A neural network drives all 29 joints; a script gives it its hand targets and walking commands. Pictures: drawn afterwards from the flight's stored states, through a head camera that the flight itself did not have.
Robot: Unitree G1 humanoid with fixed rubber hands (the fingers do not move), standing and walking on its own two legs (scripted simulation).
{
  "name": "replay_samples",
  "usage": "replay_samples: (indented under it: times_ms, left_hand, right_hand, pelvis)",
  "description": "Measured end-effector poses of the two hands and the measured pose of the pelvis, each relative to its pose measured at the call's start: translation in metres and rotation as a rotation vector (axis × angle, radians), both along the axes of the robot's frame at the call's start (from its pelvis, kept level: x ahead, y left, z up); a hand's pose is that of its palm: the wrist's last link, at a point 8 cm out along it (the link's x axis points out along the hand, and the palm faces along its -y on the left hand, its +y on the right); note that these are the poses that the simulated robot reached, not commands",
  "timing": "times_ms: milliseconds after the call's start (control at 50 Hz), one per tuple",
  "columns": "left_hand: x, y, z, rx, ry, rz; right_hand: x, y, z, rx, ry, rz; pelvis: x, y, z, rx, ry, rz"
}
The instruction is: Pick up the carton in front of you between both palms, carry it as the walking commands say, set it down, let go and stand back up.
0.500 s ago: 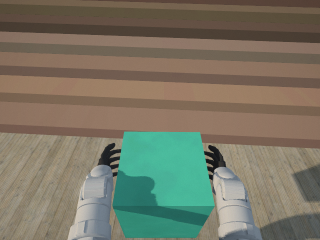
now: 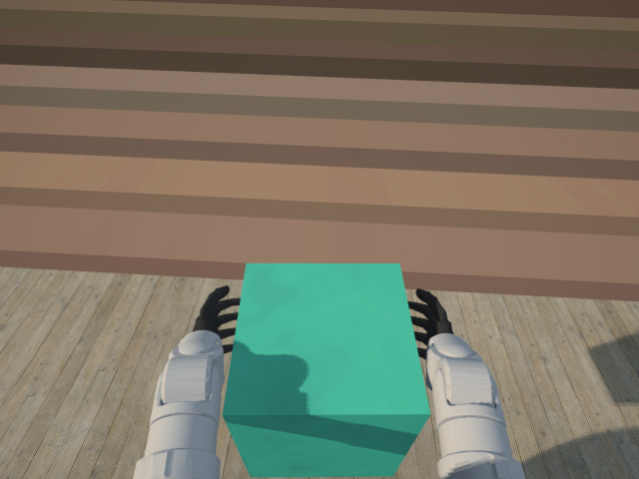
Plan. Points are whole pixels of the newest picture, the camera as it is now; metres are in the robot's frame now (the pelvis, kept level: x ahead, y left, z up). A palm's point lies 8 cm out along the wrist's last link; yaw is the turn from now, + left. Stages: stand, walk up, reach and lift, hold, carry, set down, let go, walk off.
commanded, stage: reach and lift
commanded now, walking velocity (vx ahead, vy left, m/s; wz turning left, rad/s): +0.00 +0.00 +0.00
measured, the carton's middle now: (322, 374) +0.28 +0.00 -0.04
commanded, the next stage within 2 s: hold in 0.22 s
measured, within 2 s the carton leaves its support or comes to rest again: neither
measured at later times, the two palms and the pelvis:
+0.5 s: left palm (202, 340) +0.28 +0.15 +0.05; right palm (443, 342) +0.28 -0.15 +0.05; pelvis +0.00 +0.00 +0.00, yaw +0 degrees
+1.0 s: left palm (202, 338) +0.28 +0.15 +0.05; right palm (442, 340) +0.28 -0.15 +0.05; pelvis -0.01 +0.00 +0.00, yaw +0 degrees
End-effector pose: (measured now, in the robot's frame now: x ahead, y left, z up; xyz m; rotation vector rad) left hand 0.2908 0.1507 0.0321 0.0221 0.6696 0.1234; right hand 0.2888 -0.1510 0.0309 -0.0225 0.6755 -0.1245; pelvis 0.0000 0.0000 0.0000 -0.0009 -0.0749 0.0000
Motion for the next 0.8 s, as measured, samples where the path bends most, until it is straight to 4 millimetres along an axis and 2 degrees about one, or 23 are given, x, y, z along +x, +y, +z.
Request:
replay_samples:
  times_ms: [280,440,580,800]
  left_hand:
    - [-0.003,0.000,0.006,0.007,-0.002,-0.006]
    - [-0.008,0.001,0.023,0.000,-0.036,0.003]
    - [-0.013,0.001,0.017,-0.006,-0.004,0.010]
    - [-0.010,0.000,0.021,-0.018,-0.022,0.017]
  right_hand:
    - [-0.004,0.001,0.006,-0.008,-0.002,0.004]
    - [-0.008,0.001,0.022,0.002,-0.037,-0.001]
    - [-0.012,0.001,0.017,0.007,-0.004,-0.004]
    - [-0.010,0.000,0.020,0.021,-0.022,-0.013]
  pelvis:
    - [0.003,0.001,0.002,0.000,-0.015,-0.002]
    - [0.000,0.001,0.002,0.000,-0.040,-0.002]
    - [-0.009,0.000,0.001,0.001,-0.053,-0.001]
    - [-0.013,-0.001,0.000,0.000,-0.051,-0.003]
